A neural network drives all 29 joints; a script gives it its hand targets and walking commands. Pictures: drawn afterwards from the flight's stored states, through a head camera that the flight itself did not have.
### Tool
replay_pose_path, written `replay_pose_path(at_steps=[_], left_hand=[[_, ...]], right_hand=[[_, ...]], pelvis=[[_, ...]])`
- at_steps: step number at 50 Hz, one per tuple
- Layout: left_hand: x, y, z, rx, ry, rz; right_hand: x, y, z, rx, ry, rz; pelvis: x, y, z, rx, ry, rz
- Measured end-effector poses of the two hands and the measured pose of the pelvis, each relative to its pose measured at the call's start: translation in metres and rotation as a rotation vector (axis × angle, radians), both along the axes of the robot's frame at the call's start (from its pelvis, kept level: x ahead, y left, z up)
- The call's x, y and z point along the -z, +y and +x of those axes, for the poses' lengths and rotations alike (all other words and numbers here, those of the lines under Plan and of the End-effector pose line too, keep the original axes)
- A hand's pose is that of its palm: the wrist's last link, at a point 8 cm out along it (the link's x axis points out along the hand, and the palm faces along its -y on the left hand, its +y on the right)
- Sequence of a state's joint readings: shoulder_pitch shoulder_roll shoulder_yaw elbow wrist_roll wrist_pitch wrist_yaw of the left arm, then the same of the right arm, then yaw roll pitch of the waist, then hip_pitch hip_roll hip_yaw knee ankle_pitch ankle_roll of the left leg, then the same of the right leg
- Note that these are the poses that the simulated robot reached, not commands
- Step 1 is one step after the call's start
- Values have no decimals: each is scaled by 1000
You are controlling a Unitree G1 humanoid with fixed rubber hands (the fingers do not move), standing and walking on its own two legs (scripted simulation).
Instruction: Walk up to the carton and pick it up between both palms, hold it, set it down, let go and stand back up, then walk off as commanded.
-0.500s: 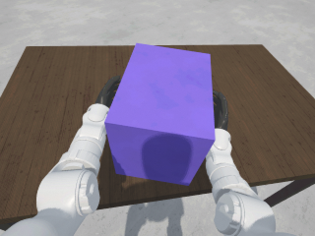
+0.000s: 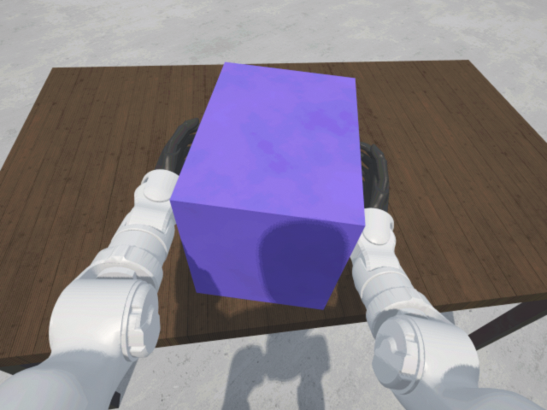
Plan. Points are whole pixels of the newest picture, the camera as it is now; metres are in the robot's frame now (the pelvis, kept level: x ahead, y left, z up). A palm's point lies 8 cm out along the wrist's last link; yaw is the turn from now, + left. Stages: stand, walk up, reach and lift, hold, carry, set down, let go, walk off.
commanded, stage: reach and lift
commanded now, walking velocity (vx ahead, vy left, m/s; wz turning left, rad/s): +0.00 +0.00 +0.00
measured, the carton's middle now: (274, 187) +0.45 -0.06 +0.06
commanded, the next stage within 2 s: none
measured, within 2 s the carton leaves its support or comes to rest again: leaves its support in 0.16 s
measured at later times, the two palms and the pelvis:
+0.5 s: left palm (150, 161) +0.43 +0.11 +0.16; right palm (379, 177) +0.37 -0.19 +0.15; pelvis +0.00 +0.01 +0.00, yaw +0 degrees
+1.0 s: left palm (137, 155) +0.39 +0.11 +0.20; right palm (394, 172) +0.35 -0.19 +0.18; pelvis -0.02 +0.01 +0.00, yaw +0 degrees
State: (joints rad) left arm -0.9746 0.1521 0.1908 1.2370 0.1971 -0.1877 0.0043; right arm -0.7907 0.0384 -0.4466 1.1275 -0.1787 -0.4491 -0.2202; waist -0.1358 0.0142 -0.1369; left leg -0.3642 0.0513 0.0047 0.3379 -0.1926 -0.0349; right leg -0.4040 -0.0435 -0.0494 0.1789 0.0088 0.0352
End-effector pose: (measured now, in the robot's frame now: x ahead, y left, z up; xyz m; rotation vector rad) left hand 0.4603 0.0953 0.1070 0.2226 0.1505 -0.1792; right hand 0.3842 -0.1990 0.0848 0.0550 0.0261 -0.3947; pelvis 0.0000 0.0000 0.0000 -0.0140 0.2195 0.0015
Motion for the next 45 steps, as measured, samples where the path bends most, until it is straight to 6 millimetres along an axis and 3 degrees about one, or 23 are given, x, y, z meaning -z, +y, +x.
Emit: replay_pose_path(at_steps=[12, 30, 37, 45], left_hand=[[-11, -5, -6, -21, -3, -32], [-63, 26, -42, -129, 19, -96], [-85, 28, -51, -145, 9, -88], [-95, 20, -63, -156, 15, -86]], right_hand=[[-5, -4, -6, -7, 11, 39], [-80, 21, -12, -102, 56, 30], [-95, 21, -17, -115, 50, 54], [-94, 14, -27, -124, 57, 67]], pelvis=[[0, 6, 9, -6, -51, -8], [-1, 16, -3, -3, -234, -7], [-1, 18, -7, -5, -270, -6], [0, 14, -12, -3, -311, -3]])
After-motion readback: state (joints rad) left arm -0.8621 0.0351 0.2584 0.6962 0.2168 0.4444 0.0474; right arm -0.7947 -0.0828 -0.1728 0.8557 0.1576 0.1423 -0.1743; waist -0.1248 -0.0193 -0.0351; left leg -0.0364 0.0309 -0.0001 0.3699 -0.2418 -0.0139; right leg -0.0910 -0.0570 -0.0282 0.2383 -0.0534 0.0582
